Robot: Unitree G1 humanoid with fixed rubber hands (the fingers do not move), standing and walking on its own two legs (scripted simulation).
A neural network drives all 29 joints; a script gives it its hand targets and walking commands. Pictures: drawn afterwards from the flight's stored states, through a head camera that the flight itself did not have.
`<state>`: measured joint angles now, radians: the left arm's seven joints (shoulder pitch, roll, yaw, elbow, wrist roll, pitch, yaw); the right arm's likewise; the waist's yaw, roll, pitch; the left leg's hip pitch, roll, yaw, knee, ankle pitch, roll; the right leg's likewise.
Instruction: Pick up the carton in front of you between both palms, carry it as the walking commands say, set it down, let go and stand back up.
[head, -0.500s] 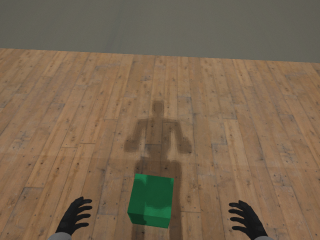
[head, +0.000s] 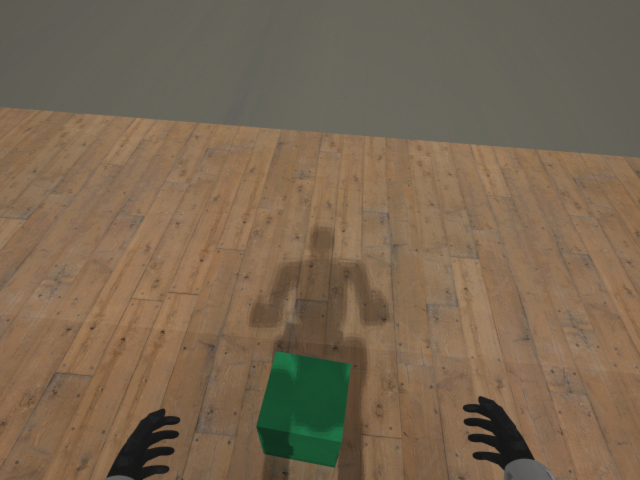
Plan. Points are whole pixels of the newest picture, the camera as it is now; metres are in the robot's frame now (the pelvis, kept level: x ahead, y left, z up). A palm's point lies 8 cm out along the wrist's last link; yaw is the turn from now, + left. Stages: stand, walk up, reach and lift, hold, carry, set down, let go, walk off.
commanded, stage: stand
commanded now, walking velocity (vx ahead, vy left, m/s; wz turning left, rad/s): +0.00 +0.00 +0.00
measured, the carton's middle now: (305, 410) +0.43 +0.03 -0.64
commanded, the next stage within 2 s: none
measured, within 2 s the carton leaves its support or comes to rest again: neither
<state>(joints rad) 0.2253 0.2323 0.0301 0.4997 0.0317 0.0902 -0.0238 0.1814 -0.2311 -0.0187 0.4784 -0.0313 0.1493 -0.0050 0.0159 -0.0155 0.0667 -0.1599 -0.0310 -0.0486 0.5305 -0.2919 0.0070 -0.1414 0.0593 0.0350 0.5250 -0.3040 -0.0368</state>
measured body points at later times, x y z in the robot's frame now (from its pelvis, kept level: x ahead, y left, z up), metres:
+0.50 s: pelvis +0.04 +0.02 +0.00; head +0.05 +0.02 +0.45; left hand +0.17 +0.31 -0.09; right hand +0.17 -0.28 -0.10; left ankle +0.00 +0.12 -0.73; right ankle -0.01 -0.10 -0.73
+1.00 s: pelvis +0.02 +0.02 +0.01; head +0.01 +0.02 +0.46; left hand +0.13 +0.32 -0.10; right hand +0.13 -0.29 -0.10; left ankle +0.00 +0.12 -0.73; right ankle -0.01 -0.10 -0.73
